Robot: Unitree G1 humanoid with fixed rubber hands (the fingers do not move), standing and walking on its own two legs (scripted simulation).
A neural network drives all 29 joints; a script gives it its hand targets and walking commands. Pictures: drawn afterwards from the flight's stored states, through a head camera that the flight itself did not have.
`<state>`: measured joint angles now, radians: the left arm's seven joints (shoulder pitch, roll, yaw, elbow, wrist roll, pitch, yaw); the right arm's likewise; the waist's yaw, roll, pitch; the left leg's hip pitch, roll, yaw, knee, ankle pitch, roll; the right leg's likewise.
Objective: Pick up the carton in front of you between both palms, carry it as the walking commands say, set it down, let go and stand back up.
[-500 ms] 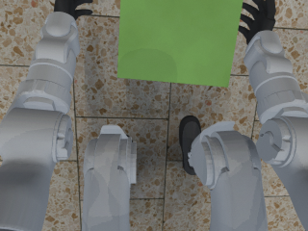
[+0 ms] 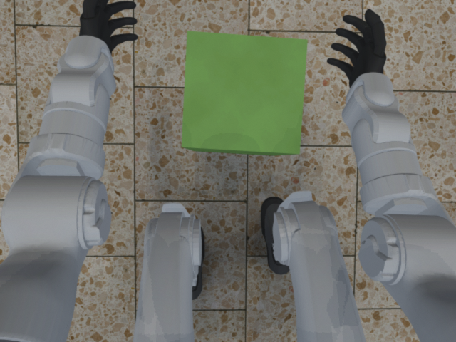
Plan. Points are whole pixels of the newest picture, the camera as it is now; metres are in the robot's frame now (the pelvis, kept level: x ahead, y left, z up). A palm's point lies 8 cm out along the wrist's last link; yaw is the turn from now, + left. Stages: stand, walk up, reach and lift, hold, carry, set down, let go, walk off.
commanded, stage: set down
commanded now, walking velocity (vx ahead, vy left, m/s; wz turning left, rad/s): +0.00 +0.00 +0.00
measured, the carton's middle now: (239, 107) +0.50 -0.03 -0.33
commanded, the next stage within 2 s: let go in 0.60 s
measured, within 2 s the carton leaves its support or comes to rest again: neither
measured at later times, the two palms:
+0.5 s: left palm out of the picture +0.56 +0.18 +0.03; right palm out of the picture +0.49 -0.21 +0.03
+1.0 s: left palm out of the picture +0.45 +0.20 +0.15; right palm out of the picture +0.41 -0.23 +0.15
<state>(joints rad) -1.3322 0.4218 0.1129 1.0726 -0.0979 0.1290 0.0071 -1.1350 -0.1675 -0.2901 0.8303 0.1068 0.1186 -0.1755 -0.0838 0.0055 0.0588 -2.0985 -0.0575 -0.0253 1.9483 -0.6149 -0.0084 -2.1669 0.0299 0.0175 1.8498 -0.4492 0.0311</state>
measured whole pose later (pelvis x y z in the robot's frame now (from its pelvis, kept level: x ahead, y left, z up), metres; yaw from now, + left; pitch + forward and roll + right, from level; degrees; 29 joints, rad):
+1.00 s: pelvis +0.08 -0.01 +0.26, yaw +2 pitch +34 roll +1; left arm -0.51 0.19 0.21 0.64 0.08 0.09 0.03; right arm -0.39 -0.16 -0.20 0.56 -0.06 0.08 0.06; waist -0.07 -0.01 -0.07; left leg -1.12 -0.06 -0.07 0.89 -0.36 -0.01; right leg -1.18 0.01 0.03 0.86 -0.27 0.00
